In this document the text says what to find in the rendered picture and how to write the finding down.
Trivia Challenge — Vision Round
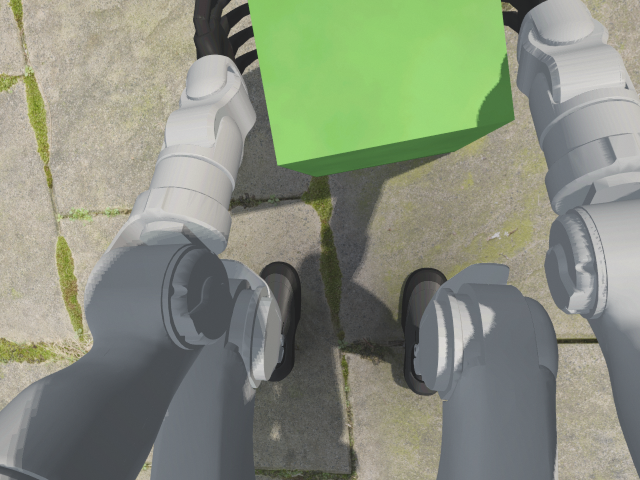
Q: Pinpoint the robot left foot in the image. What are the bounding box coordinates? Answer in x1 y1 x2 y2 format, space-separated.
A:
260 262 301 382

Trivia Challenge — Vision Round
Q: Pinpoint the left robot thigh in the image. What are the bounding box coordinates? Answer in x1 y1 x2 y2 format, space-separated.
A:
150 278 279 480

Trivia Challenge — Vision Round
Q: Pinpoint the robot left upper arm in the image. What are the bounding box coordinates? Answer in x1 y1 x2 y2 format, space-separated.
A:
0 243 234 480

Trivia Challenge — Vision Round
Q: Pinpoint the robot right upper arm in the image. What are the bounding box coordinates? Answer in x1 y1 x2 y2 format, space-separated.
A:
544 198 640 478

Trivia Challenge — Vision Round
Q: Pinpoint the robot right hand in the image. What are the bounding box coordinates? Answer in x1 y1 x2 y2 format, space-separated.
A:
501 0 547 35

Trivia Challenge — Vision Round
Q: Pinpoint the carton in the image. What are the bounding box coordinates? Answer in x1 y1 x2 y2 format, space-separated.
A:
248 0 515 177

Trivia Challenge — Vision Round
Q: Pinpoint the right robot forearm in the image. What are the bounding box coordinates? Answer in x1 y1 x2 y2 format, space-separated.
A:
516 0 640 215

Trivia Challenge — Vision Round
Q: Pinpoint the left robot forearm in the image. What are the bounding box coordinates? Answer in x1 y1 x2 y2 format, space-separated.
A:
84 55 256 312

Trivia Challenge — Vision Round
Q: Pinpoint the robot left hand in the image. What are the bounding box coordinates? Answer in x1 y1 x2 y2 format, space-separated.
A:
193 0 258 75

